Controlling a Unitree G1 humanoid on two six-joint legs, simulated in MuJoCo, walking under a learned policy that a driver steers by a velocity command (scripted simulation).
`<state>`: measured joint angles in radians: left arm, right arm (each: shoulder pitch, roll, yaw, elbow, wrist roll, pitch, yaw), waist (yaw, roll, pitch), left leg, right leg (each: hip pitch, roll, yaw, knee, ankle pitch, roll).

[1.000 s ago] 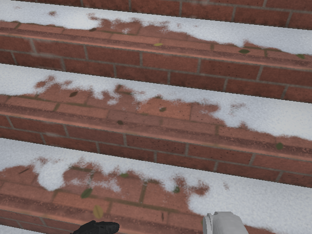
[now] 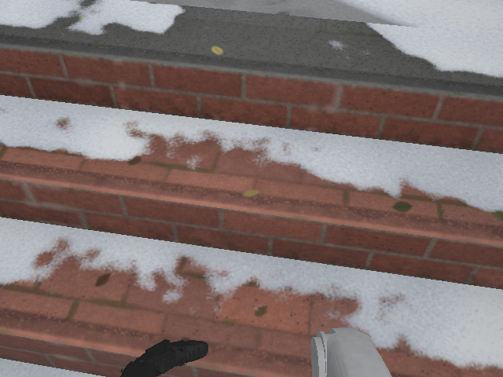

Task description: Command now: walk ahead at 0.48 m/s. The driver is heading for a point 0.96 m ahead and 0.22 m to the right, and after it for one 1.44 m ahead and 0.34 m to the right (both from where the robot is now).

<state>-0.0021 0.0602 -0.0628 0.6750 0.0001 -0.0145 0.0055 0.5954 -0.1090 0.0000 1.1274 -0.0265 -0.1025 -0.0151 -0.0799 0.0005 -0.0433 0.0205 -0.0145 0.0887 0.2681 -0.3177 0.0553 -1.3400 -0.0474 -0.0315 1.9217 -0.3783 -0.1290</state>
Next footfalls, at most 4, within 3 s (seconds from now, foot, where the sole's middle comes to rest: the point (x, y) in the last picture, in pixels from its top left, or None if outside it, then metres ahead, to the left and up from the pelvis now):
0.12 right None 0.22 -0.11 -0.62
0.56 left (198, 302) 0.58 0.10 -0.47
1.04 right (306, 174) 0.81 -0.16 -0.32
1.46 left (248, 42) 1.13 -0.05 -0.16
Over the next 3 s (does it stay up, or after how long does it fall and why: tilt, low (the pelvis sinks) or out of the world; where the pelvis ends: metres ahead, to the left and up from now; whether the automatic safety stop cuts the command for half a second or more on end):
stays up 1.08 -0.11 0.62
